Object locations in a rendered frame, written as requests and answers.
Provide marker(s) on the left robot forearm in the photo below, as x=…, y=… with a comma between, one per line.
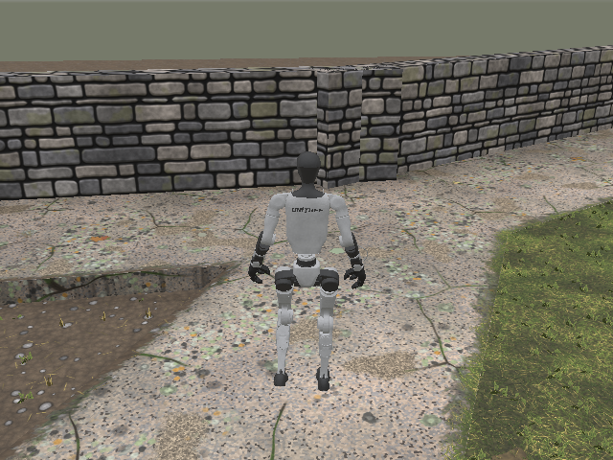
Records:
x=259, y=253

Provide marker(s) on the left robot foot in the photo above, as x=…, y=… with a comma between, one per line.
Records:
x=280, y=379

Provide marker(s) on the robot left upper arm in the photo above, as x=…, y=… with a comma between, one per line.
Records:
x=276, y=203

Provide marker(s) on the robot left hand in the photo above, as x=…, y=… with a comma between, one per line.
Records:
x=261, y=270

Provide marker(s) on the robot head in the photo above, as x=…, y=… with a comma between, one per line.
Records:
x=308, y=166

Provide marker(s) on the right robot forearm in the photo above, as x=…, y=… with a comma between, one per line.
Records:
x=354, y=255

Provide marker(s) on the robot right hand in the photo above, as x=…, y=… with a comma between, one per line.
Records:
x=354, y=274

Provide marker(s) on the robot right upper arm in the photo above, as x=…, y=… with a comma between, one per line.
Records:
x=337, y=203

